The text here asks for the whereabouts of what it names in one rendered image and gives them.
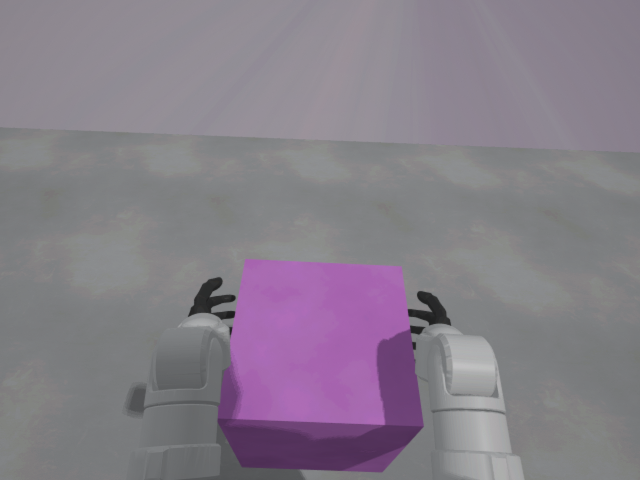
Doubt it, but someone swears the robot right forearm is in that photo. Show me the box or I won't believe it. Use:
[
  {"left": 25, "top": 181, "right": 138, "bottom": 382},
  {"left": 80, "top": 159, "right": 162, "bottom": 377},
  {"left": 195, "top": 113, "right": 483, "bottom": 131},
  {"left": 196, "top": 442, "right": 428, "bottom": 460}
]
[{"left": 415, "top": 324, "right": 525, "bottom": 480}]

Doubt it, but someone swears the robot left forearm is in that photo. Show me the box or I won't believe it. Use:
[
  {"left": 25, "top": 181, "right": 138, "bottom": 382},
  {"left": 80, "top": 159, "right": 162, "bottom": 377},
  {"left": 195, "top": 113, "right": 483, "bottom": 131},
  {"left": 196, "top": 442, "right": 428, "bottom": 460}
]
[{"left": 126, "top": 313, "right": 231, "bottom": 480}]

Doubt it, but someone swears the right robot hand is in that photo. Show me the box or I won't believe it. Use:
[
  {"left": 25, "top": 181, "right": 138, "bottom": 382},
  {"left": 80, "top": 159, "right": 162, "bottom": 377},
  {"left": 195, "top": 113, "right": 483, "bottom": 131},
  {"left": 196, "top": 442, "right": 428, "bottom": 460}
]
[{"left": 408, "top": 291, "right": 451, "bottom": 350}]

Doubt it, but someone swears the left robot hand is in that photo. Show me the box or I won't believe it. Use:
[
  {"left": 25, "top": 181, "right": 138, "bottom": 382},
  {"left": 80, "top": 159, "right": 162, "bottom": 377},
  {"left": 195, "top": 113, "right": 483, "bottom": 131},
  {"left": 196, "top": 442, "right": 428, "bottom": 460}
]
[{"left": 188, "top": 277, "right": 236, "bottom": 335}]

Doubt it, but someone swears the carton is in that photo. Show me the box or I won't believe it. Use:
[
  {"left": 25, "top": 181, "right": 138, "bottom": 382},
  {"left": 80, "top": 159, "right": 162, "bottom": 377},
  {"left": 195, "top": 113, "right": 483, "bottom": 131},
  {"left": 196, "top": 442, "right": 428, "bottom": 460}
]
[{"left": 217, "top": 259, "right": 424, "bottom": 472}]

